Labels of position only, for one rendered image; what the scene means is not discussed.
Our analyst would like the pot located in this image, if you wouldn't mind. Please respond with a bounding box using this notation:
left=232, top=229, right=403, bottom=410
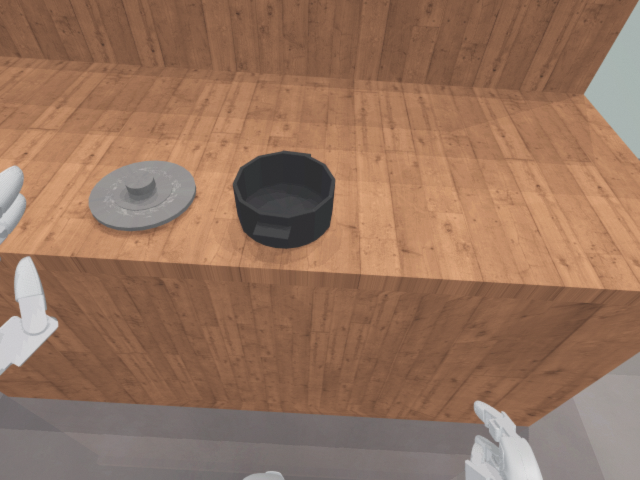
left=233, top=150, right=335, bottom=249

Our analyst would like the right robot hand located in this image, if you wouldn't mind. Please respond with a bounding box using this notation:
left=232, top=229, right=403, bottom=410
left=465, top=401, right=543, bottom=480

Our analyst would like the knob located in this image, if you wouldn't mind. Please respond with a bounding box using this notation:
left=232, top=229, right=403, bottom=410
left=124, top=171, right=156, bottom=196

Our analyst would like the table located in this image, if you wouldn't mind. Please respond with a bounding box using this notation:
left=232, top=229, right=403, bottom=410
left=0, top=0, right=640, bottom=427

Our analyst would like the left robot hand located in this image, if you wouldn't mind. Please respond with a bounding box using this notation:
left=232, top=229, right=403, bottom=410
left=0, top=166, right=58, bottom=375

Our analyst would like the lid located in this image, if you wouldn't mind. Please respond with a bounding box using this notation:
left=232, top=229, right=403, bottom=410
left=89, top=161, right=196, bottom=231

